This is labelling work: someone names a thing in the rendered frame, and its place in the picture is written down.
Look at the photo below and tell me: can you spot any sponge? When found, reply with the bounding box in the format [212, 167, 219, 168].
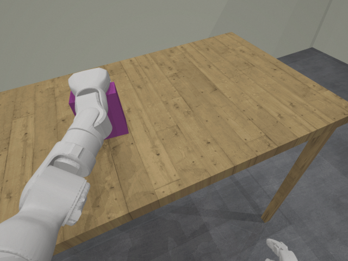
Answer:
[69, 82, 129, 139]

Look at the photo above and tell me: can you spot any robot left forearm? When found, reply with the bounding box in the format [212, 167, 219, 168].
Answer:
[19, 85, 112, 211]

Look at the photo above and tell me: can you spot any table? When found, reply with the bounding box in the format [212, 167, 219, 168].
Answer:
[0, 32, 348, 256]

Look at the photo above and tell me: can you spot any robot right hand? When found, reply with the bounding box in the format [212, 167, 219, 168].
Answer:
[265, 239, 298, 261]

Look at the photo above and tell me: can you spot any robot left upper arm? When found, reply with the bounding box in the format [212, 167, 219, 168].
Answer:
[0, 165, 90, 261]

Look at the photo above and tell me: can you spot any robot left hand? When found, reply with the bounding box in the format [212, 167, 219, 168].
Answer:
[68, 68, 111, 95]

